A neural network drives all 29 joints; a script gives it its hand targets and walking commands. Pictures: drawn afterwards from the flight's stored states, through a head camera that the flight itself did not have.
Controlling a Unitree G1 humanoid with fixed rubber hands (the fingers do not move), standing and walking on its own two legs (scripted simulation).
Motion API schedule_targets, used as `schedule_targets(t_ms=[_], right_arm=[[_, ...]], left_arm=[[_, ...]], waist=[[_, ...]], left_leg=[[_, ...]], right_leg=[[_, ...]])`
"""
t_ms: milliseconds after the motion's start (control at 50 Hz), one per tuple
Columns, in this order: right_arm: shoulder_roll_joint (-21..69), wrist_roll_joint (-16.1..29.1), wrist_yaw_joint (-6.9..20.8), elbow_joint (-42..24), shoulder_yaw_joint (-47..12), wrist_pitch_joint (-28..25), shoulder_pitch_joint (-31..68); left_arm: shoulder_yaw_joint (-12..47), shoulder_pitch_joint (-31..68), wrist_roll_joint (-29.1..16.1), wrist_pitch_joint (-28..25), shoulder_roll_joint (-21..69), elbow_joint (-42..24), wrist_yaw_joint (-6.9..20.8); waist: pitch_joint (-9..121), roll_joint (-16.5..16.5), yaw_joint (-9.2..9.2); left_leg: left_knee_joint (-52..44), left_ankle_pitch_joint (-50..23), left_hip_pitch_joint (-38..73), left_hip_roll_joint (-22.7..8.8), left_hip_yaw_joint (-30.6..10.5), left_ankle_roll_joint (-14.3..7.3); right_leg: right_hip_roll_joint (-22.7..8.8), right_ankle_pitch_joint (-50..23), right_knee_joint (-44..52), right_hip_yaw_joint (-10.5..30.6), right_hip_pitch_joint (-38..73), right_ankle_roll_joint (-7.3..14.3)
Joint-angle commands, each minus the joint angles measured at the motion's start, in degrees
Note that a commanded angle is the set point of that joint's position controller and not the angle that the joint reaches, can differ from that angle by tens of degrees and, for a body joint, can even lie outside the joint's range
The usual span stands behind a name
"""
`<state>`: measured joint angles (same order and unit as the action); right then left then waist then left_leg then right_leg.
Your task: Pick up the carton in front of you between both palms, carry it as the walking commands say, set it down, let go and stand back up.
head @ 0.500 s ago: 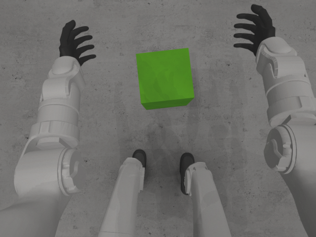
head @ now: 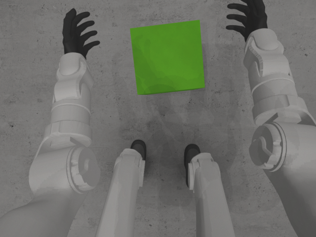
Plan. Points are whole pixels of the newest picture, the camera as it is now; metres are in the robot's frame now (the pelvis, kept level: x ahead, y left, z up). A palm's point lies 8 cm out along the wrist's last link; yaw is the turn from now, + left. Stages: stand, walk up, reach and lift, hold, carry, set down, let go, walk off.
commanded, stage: reach and lift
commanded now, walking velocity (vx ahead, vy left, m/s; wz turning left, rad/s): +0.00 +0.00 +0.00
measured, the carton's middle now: (167, 64) +0.52 +0.00 -0.47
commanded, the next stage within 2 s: none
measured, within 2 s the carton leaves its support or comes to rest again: leaves its support in 1.48 s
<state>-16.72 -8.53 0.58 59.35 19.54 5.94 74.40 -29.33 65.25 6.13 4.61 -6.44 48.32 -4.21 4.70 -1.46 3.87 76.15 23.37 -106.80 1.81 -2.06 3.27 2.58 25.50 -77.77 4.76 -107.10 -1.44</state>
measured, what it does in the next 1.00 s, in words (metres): lowers itself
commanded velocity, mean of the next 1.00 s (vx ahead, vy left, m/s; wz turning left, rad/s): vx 0.00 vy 0.00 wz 0.00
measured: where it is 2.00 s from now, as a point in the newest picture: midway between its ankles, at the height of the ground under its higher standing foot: (164, 172)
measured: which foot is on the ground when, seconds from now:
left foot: down 0.00-1.00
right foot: down 0.00-1.00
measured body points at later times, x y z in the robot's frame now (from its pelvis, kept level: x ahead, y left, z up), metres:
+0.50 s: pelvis -0.07 +0.00 -0.20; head +0.32 -0.01 +0.02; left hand +0.50 +0.19 -0.38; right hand +0.54 -0.18 -0.38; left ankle +0.05 +0.13 -0.56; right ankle +0.04 -0.12 -0.56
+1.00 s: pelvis -0.06 -0.01 -0.22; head +0.33 -0.02 +0.00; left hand +0.51 +0.17 -0.40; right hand +0.55 -0.17 -0.40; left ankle +0.05 +0.13 -0.56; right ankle +0.04 -0.12 -0.56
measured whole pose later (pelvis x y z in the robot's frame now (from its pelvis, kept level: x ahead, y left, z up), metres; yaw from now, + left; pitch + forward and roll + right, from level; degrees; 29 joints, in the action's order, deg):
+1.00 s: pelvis -0.06 -0.01 -0.22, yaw +1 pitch +36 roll +3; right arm -27.5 11.0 -2.4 71.6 -2.0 5.6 96.7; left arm -13.8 89.1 -9.4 4.4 -15.2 63.7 -8.6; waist -25.7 1.2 3.0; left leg 124.5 33.3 -127.7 2.4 -1.3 4.4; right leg 2.0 35.4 -127.7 3.1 -128.6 -0.7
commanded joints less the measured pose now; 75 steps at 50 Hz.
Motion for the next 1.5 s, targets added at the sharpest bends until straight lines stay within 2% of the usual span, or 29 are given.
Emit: schedule_targets(t_ms=[0, 80, 140, 160, 180, 220, 300, 360, 460, 540, 640, 720, 820, 960, 1040, 1080, 1120, 1160, 1200, 1240, 1300, 1360, 1440, 1480], right_arm=[[-7.98, 3.25, -1.69, -5.02, -3.08, -1.80, 12.27], [-11.69, 9.15, -3.10, -7.21, -8.82, -1.60, 18.01], [-13.71, 13.03, -3.62, -7.70, -12.56, -0.53, 22.80], [-14.55, 14.10, -3.73, -8.13, -13.54, -0.04, 24.72], [-15.45, 15.57, -3.95, -8.76, -14.88, 0.41, 26.30], [-16.03, 16.53, -4.06, -7.08, -15.93, 1.48, 30.36], [-16.93, 17.16, -3.47, -1.21, -16.72, 2.64, 34.02], [-17.37, 16.70, -2.95, 3.33, -16.57, 2.42, 35.54], [-18.50, 16.77, -2.66, 7.08, -16.73, 0.68, 38.55], [-19.38, 17.91, -3.03, 4.71, -17.53, -0.89, 42.51], [-19.80, 19.89, -3.12, 4.78, -20.09, -1.88, 42.28], [-18.40, 20.78, -2.86, 5.34, -21.76, -1.84, 40.25], [-16.58, 20.14, -2.78, 7.41, -21.39, -1.64, 37.14], [-15.46, 19.46, -3.05, 6.42, -20.95, -1.34, 40.05], [-9.33, 19.66, -2.05, 6.25, -22.67, -0.69, 43.04], [-6.72, 17.27, -1.32, 6.37, -20.81, -0.15, 43.29], [13.39, 16.10, 2.93, 5.73, -24.25, 1.07, 48.12], [30.96, 14.37, 8.19, 5.74, -24.95, 2.81, 47.63], [40.23, 13.24, 12.07, 3.95, -22.75, 4.31, 44.81], [44.67, 12.82, 14.08, 1.98, -21.70, 5.25, 43.37], [47.66, 13.41, 14.85, -0.68, -22.44, 5.89, 41.93], [50.62, 15.11, 14.49, -5.47, -25.14, 6.27, 42.82], [56.65, 19.12, 12.74, -16.72, -30.93, 6.74, 46.49], [59.79, 20.32, 11.60, -23.00, -33.16, 7.68, 47.59]], left_arm=[[2.80, 10.10, -3.13, -1.50, -6.62, -4.16, -0.91], [7.72, 15.01, -8.79, -1.14, -10.53, -4.98, -2.50], [10.84, 19.03, -12.18, 0.04, -13.03, -5.10, -3.64], [11.64, 20.77, -13.07, 0.61, -14.01, -5.48, -3.97], [12.09, 23.34, -13.80, 1.15, -15.78, -6.08, -4.35], [12.47, 25.44, -14.97, 2.26, -16.20, -3.89, -4.72], [13.81, 31.32, -15.70, 3.39, -17.03, 1.05, -4.72], [13.41, 34.16, -14.77, 3.02, -17.11, 5.24, -4.26], [13.07, 38.33, -13.43, 1.41, -17.89, 9.80, -3.46], [13.86, 42.32, -14.08, -0.29, -19.17, 9.02, -3.60], [15.97, 41.27, -16.27, -1.26, -18.01, 9.42, -4.38], [16.73, 38.25, -17.28, -1.29, -16.55, 9.30, -5.07], [15.39, 35.66, -15.89, -1.43, -15.98, 10.54, -4.81], [15.30, 39.11, -15.44, -1.17, -14.95, 9.38, -4.30], [17.18, 42.34, -15.47, -0.40, -8.91, 9.32, -3.36], [15.01, 42.80, -12.81, 0.17, -6.17, 9.47, -2.89], [19.17, 49.73, -11.99, 1.71, 13.13, 8.07, 1.43], [21.08, 54.40, -10.66, 3.71, 28.88, 6.44, 6.60], [22.24, 54.98, -9.84, 5.84, 37.15, 4.25, 10.48], [23.09, 52.97, -10.21, 7.23, 42.60, 3.19, 12.53], [24.17, 52.30, -12.03, 7.84, 45.91, 1.54, 13.68], [27.23, 53.92, -14.82, 7.80, 48.36, -1.80, 13.49], [33.52, 56.62, -19.10, 8.19, 52.13, -10.28, 12.05], [35.55, 57.50, -19.75, 9.14, 53.92, -14.98, 11.44]], waist=[[56.33, -2.26, 0.27], [64.62, -3.06, 0.70], [67.48, -4.35, 1.16], [68.69, -4.79, 1.34], [70.34, -5.32, 1.39], [65.63, -6.78, 2.26], [56.74, -6.06, 1.88], [49.32, -4.93, 1.52], [42.71, -2.77, 1.07], [41.90, -2.62, 0.87], [45.12, -2.19, 0.60], [47.80, -3.22, 0.76], [43.23, -3.42, 1.13], [40.37, -3.13, 0.69], [37.18, -3.27, 0.54], [35.33, -2.90, 0.49], [33.67, -2.58, -0.02], [30.28, -2.69, -0.64], [27.37, -1.50, -1.25], [26.56, -1.10, -1.40], [28.76, -1.67, -2.20], [37.93, -2.37, -2.64], [62.42, -3.51, -1.94], [76.71, -4.57, -1.52]], left_leg=[[7.86, -34.11, 27.00, 2.44, 4.96, 2.17], [16.53, -32.83, 27.22, 2.41, 5.70, 2.01], [21.32, -29.16, 24.94, 2.34, 6.27, 1.67], [22.67, -27.06, 24.79, 2.24, 6.56, 1.49], [24.39, -23.85, 26.68, 1.86, 7.22, 1.08], [25.52, -17.29, 19.71, 1.57, 7.94, 0.93], [29.07, -8.99, 16.57, 0.44, 7.97, 0.70], [31.58, -5.23, 13.37, -0.02, 7.80, 0.69], [36.09, -6.20, 13.05, -0.36, 6.76, 0.49], [39.15, -10.27, 13.52, -0.20, 6.05, 0.00], [42.22, -18.10, 18.49, 0.44, 5.78, 0.04], [43.01, -20.61, 19.98, 1.14, 6.29, -0.09], [42.78, -17.70, 14.89, 1.25, 6.85, -0.13], [42.06, -12.48, 12.65, 1.24, 7.09, -0.07], [41.44, -9.50, 13.23, 1.91, 7.06, -0.26], [41.56, -8.55, 14.55, 2.38, 7.11, -0.17], [41.82, -8.01, 15.51, 3.64, 7.12, -0.73], [42.44, -5.96, 13.37, 4.53, 7.65, -0.96], [42.82, -5.45, 11.97, 5.00, 8.02, -1.35], [42.70, -5.53, 10.95, 5.44, 8.15, -1.71], [43.54, -8.91, 10.64, 5.68, 7.90, -2.05], [44.32, -14.01, 12.06, 5.79, 8.11, -2.05], [43.91, -23.84, 18.28, 6.07, 8.49, -1.65], [42.74, -27.60, 20.51, 6.49, 8.94, -1.16]], right_leg=[[1.68, -33.57, -6.62, -4.23, 24.84, -1.11], [1.56, -31.42, -15.12, -5.30, 24.39, -1.15], [1.33, -28.69, -20.84, -5.80, 25.56, -1.13], [1.23, -26.72, -22.34, -6.03, 26.32, -1.15], [1.12, -21.48, -22.55, -6.36, 24.90, -1.09], [0.64, -17.83, -24.84, -6.21, 26.30, -1.33], [-0.37, -8.11, -28.01, -6.54, 19.77, -0.92], [-0.99, -4.58, -30.01, -5.96, 15.63, -0.71], [-1.49, -4.23, -33.93, -5.16, 10.87, -0.35], [-1.53, -8.03, -37.00, -4.48, 10.50, -0.16], [-1.28, -14.73, -40.41, -4.62, 12.84, -0.16], [-1.09, -17.76, -41.35, -4.90, 15.43, -0.22], [-0.88, -16.05, -40.57, -4.34, 13.52, -0.41], [-0.77, -11.03, -38.86, -4.10, 12.57, -0.14], [-0.17, -7.97, -38.22, -4.50, 13.19, 0.29], [0.26, -6.73, -38.06, -4.93, 12.94, 0.06], [1.60, -6.11, -38.19, -5.07, 12.74, 0.64], [2.58, -5.16, -39.24, -5.62, 10.78, 1.03], [3.07, -4.64, -39.86, -6.61, 6.92, 1.47], [3.08, -3.92, -39.91, -7.52, 4.13, 1.90], [2.84, -7.76, -40.36, -7.58, 4.86, 2.11], [2.90, -14.21, -40.88, -7.46, 10.83, 2.04], [3.53, -26.96, -41.23, -7.39, 24.70, 1.44], [3.90, -33.79, -41.01, -7.29, 33.20, 1.06]])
